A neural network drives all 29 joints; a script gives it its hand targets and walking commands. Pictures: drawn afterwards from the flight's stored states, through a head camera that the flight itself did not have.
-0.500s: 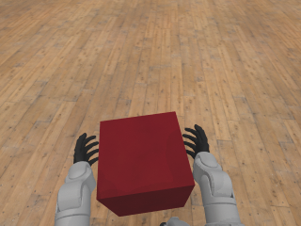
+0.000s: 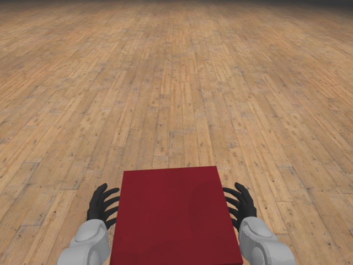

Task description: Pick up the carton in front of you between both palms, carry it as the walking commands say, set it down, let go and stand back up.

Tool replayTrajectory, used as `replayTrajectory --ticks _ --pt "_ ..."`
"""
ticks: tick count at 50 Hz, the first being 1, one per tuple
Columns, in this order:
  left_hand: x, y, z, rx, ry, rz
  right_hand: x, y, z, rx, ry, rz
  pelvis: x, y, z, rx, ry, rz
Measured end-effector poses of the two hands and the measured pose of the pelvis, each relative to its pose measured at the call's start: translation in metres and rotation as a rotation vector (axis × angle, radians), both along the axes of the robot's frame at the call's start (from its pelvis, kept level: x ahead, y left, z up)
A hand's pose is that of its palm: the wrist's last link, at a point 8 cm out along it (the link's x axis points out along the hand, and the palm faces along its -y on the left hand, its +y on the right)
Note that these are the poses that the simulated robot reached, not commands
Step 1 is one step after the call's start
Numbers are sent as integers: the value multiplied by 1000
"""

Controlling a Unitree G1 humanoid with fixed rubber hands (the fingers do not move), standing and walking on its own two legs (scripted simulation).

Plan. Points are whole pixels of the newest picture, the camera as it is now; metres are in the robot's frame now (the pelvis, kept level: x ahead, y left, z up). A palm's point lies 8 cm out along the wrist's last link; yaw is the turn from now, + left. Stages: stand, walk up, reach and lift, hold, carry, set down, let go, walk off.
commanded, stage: carry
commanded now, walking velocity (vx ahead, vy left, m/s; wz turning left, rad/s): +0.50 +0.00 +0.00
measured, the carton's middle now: (173, 237) +0.22 +0.00 -0.02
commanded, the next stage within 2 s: none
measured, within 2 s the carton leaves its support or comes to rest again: neither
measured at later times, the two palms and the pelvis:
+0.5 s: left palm (125, 129) +0.50 +0.12 +0.09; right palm (224, 125) +0.51 -0.18 +0.08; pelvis +0.29 -0.04 +0.00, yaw +2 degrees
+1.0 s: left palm (122, 82) +0.81 +0.17 +0.08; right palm (195, 78) +0.81 -0.13 +0.09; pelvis +0.59 +0.02 +0.00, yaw +0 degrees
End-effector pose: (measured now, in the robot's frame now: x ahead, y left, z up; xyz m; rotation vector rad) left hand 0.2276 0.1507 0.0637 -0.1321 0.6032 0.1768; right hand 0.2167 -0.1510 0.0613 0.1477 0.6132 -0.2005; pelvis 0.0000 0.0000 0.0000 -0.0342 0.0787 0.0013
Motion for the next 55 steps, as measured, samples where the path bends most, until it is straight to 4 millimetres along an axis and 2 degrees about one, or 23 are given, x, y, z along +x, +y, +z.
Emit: replayTrajectory --ticks 3,6,12,15,19,23,27,30,34,36,38,43,49,52,55 --pt "25 -5 9 8 -5 -7 25 -4 9 2 -5 1 35 -4 1 -4 0 3" --pt "56 -12 14 19 -13 -4 59 -12 13 2 -14 10 71 -12 -3 7 -7 1" --pt "133 -33 9 40 -26 13 146 -33 4 -6 -26 47 146 -35 -24 14 -16 26" --pt "160 -31 8 28 17 55 185 -30 6 -5 15 93 175 -43 -18 29 -7 37" --pt "194 -28 17 20 34 94 230 -27 17 -12 30 128 216 -47 -5 58 -2 34" --pt "243 -28 22 27 36 77 274 -26 20 -16 32 121 262 -44 0 67 -4 26" --pt "299 -24 19 38 37 39 318 -24 13 -16 34 85 313 -33 -4 64 -18 18" --pt "344 -17 9 32 38 15 357 -16 6 -22 35 64 356 -22 -13 56 -22 9" --pt "412 -2 -13 11 24 -9 419 -1 -8 -46 25 40 421 -3 -34 51 -27 -15" --pt "444 4 -24 -3 52 -23 447 5 -14 -63 52 30 445 6 -36 65 -24 -17" --pt "469 8 -27 2 92 -39 468 9 -17 -59 93 15 464 12 -29 47 -17 -24" --pt "517 14 -15 3 120 -66 509 16 -4 -56 122 -11 515 22 -6 11 -19 -27" --pt "576 22 14 1 13 -25 583 23 30 -76 9 41 579 19 4 -5 -36 -2" --pt "602 20 18 4 3 4 615 21 32 -72 -3 67 613 12 2 4 -48 -1" --pt "630 12 19 16 3 17 645 13 25 -49 -5 75 645 3 -5 20 -61 1"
